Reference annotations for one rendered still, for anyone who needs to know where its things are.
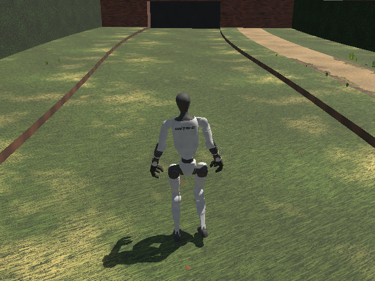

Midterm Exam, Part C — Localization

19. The right robot upper arm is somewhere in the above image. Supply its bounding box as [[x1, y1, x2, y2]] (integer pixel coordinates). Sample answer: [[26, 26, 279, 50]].
[[197, 117, 215, 149]]

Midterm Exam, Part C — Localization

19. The robot right hand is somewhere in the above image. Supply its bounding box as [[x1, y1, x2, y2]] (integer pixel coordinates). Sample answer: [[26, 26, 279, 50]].
[[210, 159, 224, 173]]

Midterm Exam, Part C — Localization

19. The left robot forearm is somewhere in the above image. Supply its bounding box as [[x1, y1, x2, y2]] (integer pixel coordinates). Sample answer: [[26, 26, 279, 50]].
[[151, 143, 163, 166]]

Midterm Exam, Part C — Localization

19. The robot left hand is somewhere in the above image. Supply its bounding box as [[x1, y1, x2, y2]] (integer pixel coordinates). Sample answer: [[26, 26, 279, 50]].
[[150, 165, 163, 178]]

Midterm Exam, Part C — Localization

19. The left robot upper arm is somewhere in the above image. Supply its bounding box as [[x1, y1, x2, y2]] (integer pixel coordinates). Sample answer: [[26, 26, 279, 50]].
[[157, 119, 172, 152]]

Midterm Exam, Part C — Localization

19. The right robot forearm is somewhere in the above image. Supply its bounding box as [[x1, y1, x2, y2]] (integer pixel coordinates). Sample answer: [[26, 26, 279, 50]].
[[209, 140, 221, 162]]

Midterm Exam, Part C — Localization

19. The robot torso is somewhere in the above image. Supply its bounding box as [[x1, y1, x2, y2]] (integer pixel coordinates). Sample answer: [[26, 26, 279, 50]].
[[172, 115, 199, 176]]

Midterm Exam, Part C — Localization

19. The right robot thigh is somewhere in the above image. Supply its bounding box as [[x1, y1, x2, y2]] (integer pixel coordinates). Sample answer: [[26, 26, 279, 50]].
[[193, 162, 208, 200]]

